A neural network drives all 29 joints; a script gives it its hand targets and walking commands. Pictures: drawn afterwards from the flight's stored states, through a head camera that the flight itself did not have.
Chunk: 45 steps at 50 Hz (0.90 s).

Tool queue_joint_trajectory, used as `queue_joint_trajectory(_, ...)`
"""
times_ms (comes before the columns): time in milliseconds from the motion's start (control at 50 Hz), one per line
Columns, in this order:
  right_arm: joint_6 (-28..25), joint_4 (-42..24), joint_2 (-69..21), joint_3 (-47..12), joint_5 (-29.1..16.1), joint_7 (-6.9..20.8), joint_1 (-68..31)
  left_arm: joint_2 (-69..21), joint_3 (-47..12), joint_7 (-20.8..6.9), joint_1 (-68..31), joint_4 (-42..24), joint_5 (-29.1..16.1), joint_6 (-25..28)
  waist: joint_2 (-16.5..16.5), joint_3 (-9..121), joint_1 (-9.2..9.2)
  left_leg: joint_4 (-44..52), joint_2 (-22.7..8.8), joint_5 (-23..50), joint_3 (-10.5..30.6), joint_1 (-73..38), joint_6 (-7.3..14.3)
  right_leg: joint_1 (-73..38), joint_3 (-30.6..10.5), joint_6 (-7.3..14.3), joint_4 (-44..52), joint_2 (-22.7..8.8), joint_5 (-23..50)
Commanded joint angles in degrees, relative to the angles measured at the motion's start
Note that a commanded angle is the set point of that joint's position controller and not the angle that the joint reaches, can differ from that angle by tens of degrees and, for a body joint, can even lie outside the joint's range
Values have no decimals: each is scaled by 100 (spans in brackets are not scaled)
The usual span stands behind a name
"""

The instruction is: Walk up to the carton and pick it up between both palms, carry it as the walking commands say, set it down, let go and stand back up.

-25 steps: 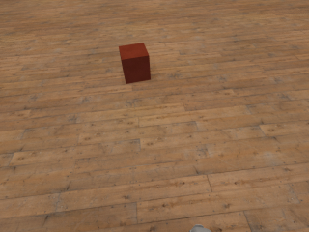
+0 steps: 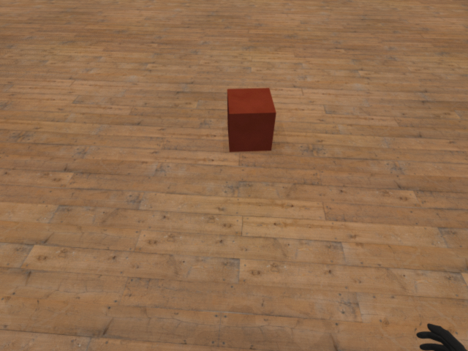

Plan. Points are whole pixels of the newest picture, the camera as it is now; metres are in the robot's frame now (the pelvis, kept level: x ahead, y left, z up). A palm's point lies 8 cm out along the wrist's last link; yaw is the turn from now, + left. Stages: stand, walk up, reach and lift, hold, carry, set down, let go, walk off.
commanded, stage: walk up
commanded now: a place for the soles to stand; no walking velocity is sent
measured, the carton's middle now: (249, 120) +1.61 +0.00 -0.60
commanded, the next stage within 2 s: none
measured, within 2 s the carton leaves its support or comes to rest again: neither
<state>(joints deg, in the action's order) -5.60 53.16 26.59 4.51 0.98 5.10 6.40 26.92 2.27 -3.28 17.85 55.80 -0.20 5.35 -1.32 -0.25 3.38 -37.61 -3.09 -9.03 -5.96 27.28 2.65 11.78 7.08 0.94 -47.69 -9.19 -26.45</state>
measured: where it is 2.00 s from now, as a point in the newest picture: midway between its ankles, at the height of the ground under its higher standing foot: (240, 222)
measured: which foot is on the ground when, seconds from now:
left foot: down 0.00-0.38, up 0.40-0.66, down 0.68-0.96, up 0.98-1.00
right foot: up 0.00-0.32, down 0.34-0.68, up 0.70-0.92, down 0.94-1.00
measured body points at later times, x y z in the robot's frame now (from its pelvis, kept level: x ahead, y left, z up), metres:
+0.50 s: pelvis +0.25 -0.01 +0.01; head +0.26 -0.03 +0.46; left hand +0.38 +0.32 -0.07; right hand +0.28 -0.33 -0.12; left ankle +0.20 +0.11 -0.66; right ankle +0.30 -0.13 -0.71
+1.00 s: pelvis +0.47 +0.01 -0.01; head +0.48 +0.01 +0.44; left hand +0.58 +0.33 -0.11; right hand +0.50 -0.34 -0.11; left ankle +0.45 +0.13 -0.70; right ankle +0.53 -0.11 -0.71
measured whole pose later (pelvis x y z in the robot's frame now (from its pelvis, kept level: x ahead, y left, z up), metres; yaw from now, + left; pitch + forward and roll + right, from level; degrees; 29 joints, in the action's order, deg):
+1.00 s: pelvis +0.47 +0.01 -0.01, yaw -4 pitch -1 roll +0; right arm -4.0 53.8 27.3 3.8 0.7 2.8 16.3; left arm 24.0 3.3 -3.5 13.6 54.3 1.3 6.2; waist 0.3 -1.5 -1.2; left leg -50.3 -3.3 -26.8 -4.8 19.5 1.9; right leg 25.9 5.2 1.5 -43.3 -3.7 -15.2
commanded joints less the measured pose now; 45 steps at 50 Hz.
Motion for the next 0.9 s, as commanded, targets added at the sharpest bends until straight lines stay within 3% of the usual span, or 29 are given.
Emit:
queue_joint_trajectory(0,-113,-192,1698,447,-257,-257,1007,1390,223,81,-493,-567,-19,91,420,362,-852,2184,-1968,-1951,3475,-3197,1210,3445,-715,232,-2271,158,431)
queue_joint_trajectory(20,-118,-231,1626,427,-208,-281,910,1218,182,83,-313,-522,-22,105,710,465,-723,2097,-1809,-1282,2834,-3087,1117,3394,-796,183,-2088,127,488)
queue_joint_trajectory(40,-122,-272,1534,372,-203,-290,817,1184,192,61,-226,-436,-36,97,869,440,-628,2167,-1655,-1094,2351,-2615,1124,3120,-880,115,-1944,1,561)
queue_joint_trajectory(80,-136,-388,1416,325,-170,-281,489,1186,241,3,-66,-287,-72,66,1052,303,-437,2299,-1449,-1284,1685,-1830,1015,2488,-975,6,-1219,-187,691)
queue_joint_trajectory(140,-144,-461,1473,324,-78,-279,487,1100,261,-92,-546,-407,1,7,1107,-137,-526,2558,-1676,-1624,1561,-1408,1239,2355,-788,-65,-199,-239,777)
queue_joint_trajectory(240,-169,-518,1403,286,-124,-230,352,912,338,-189,-921,-411,84,21,795,-255,-448,2502,-1374,-1740,1059,-890,976,1374,-370,-2,1003,82,1829)
queue_joint_trajectory(280,-138,-476,1387,264,-138,-226,313,878,373,-174,-832,-365,94,50,520,-196,-289,2101,-1223,-1461,860,-734,857,733,-185,41,1302,276,2025)
queue_joint_trajectory(300,-135,-472,1289,219,-147,-232,373,949,415,-141,-719,-309,105,76,203,-87,-162,1553,-1063,-669,634,-693,732,259,-141,101,1459,412,1992)
queue_joint_trajectory(320,-160,-537,1159,149,-161,-242,368,1091,497,-75,-282,-219,117,118,-182,211,159,544,-817,374,306,-319,525,-642,-276,271,1587,486,1619)
queue_joint_trajectory(340,-185,-623,872,54,-154,-247,466,1489,649,35,613,-60,139,170,-1515,688,592,-1509,-188,614,-204,501,205,-1820,-1495,615,2345,-159,215)
queue_joint_trajectory(360,-180,-669,634,-37,-137,-231,704,1991,689,114,798,-160,98,208,-2299,762,536,-2636,535,-1606,6,1756,-17,-2443,-3786,1268,3214,-1364,-537)
queue_joint_trajectory(380,-136,-581,1264,80,-96,-289,556,1889,654,104,482,-261,-48,191,-1207,625,343,-3114,194,-1898,566,1856,30,-2336,-4051,1601,3128,-1546,-514)
queue_joint_trajectory(420,-127,-340,1163,77,-106,-328,501,1437,542,166,21,-425,-119,136,-616,227,205,-2889,-231,-1589,862,1827,-46,-1780,-2853,1510,2949,-1258,698)
queue_joint_trajectory(460,-68,-266,1097,89,-137,-267,754,1346,487,187,-303,-634,-85,115,-815,111,-91,-2188,-421,-1517,889,1258,-172,-974,-2079,1421,3147,-1187,904)
queue_joint_trajectory(520,8,-231,1052,133,-69,-95,596,1569,486,114,-517,-737,29,137,-1036,-77,-152,-1001,-384,-1441,605,238,-240,187,-1504,1434,3294,-1182,398)
queue_joint_trajectory(560,6,-178,1005,198,-44,-24,664,1635,471,73,-747,-821,45,137,-1116,-54,-267,-391,-229,-1011,367,-364,-225,585,-1168,1316,3166,-952,-105)
queue_joint_trajectory(600,-18,-8,1006,279,-21,-30,1042,1452,389,38,-995,-921,43,114,-792,62,-527,185,-3,-213,-24,-1448,-203,1272,-721,1005,2575,-623,-504)
queue_joint_trajectory(620,-29,123,1144,359,-2,-63,1399,1256,305,25,-1007,-947,79,100,-314,226,-708,158,129,-346,-32,-2162,-88,1758,-503,865,1889,-396,-668)
queue_joint_trajectory(640,-48,208,1360,442,25,-135,1810,955,206,25,-1019,-986,93,79,512,313,-956,598,-129,-1226,615,-2861,142,2578,-194,686,791,-82,-878)
queue_joint_trajectory(660,-81,139,1854,551,79,-226,2093,611,117,27,-1040,-1101,39,77,2080,282,-1206,1908,-1308,-3300,2791,-3344,715,3702,197,386,-1106,587,-580)
queue_joint_trajectory(680,-123,-71,1989,534,4,-275,1893,808,153,63,-1183,-1115,68,44,1644,-41,-1165,2755,-2080,-4387,4407,-2916,1174,4102,-540,247,-1803,616,-311)
queue_joint_trajectory(700,-135,-212,1933,531,-122,-291,1410,1180,272,76,-1094,-991,98,12,844,-283,-956,2641,-2253,-3984,4250,-2592,1336,3910,-899,152,-1937,225,104)
queue_joint_trajectory(720,-152,-270,1799,494,-116,-294,1267,1205,286,64,-850,-903,55,26,687,-161,-814,2354,-2104,-3118,3793,-2568,1375,3690,-930,124,-1795,120,217)
queue_joint_trajectory(760,-102,-338,1563,397,-79,-317,1060,1187,286,85,-593,-662,60,67,939,100,-649,2065,-1861,-2064,2870,-2047,1401,3156,-883,43,-1399,52,-215)
queue_joint_trajectory(800,-72,-435,1518,366,-27,-301,844,1171,312,44,-521,-492,38,86,1076,-33,-584,2037,-1721,-2083,2224,-1313,1335,2494,-809,10,-597,3,-298)
queue_joint_trajectory(840,-68,-480,1579,329,-12,-280,674,1160,359,-4,-414,-440,50,81,1311,-58,-464,2037,-1675,-2175,1927,-841,1227,1885,-639,54,-16,79,315)
queue_joint_trajectory(880,-53,-566,1475,275,-43,-250,298,1081,415,-27,-94,-307,85,103,1108,72,-136,1632,-1364,-2341,1392,-243,962,785,-428,134,829,263,1118)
